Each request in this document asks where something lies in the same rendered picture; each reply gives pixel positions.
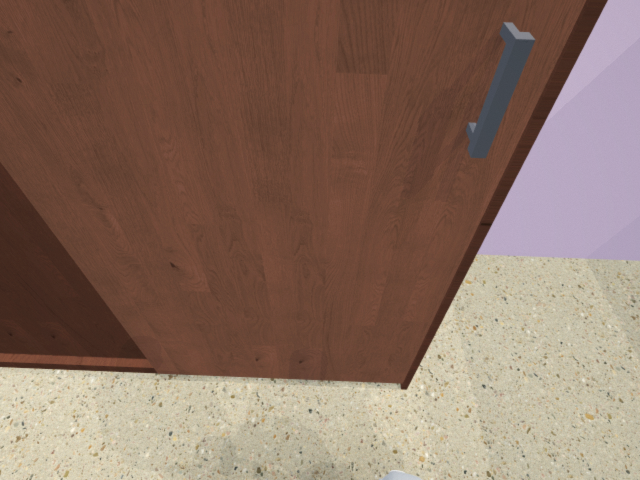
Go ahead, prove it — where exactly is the wardrobe door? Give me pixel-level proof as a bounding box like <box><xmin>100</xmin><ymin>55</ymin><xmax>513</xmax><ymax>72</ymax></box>
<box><xmin>0</xmin><ymin>0</ymin><xmax>586</xmax><ymax>384</ymax></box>
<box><xmin>0</xmin><ymin>162</ymin><xmax>147</xmax><ymax>359</ymax></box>

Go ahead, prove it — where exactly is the handle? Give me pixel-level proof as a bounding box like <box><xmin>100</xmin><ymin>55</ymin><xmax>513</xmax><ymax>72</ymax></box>
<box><xmin>466</xmin><ymin>22</ymin><xmax>535</xmax><ymax>158</ymax></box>

